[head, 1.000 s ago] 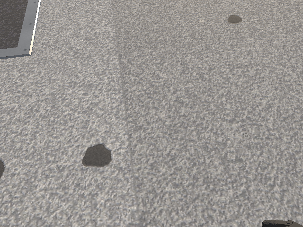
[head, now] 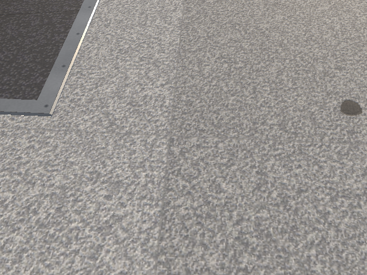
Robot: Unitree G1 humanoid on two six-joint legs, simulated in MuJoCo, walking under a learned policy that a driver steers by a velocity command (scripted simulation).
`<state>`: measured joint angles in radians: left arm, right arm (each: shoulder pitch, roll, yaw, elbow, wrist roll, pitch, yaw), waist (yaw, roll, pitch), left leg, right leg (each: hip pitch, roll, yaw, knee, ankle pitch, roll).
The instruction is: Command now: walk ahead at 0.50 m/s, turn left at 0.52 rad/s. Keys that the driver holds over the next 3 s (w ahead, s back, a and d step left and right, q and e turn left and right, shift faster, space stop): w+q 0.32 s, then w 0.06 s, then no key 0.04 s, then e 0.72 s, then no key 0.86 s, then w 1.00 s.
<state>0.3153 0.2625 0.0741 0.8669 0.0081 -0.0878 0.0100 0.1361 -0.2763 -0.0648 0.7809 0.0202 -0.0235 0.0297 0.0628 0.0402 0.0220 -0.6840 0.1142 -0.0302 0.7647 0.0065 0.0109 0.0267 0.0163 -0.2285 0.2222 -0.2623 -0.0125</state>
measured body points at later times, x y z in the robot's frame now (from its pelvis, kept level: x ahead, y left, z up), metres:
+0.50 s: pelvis +0.27 +0.07 +0.00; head +0.30 +0.09 +0.45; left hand +0.41 +0.36 -0.09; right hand +0.40 -0.19 -0.10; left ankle +0.21 +0.13 -0.74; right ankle +0.50 -0.06 -0.69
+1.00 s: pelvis +0.42 +0.09 -0.01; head +0.46 +0.09 +0.44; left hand +0.54 +0.38 -0.11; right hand +0.59 -0.18 -0.11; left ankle +0.45 +0.24 -0.73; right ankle +0.51 +0.00 -0.74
